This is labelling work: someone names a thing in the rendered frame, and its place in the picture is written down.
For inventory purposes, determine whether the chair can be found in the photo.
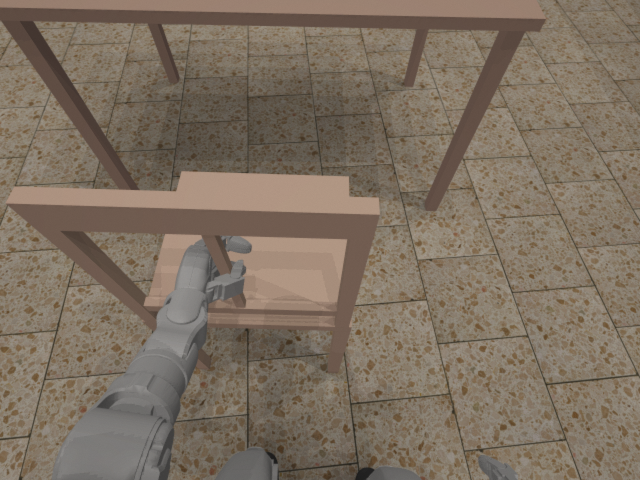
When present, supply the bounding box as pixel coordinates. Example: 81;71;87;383
5;171;380;373

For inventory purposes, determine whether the table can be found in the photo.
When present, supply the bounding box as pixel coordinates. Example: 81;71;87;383
0;0;546;211

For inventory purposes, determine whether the right robot hand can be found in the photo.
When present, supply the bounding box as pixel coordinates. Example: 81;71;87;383
478;455;518;480

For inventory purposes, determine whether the left robot hand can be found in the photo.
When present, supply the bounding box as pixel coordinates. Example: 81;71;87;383
174;236;252;304

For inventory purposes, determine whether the robot left forearm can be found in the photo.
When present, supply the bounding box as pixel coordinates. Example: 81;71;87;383
52;288;208;480

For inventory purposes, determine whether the left robot upper arm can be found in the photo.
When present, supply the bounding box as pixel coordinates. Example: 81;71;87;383
56;407;174;480

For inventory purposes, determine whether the left robot shin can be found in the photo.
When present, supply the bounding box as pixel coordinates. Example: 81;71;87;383
246;447;269;456

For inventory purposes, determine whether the robot left thigh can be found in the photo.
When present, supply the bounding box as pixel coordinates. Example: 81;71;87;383
215;450;278;480

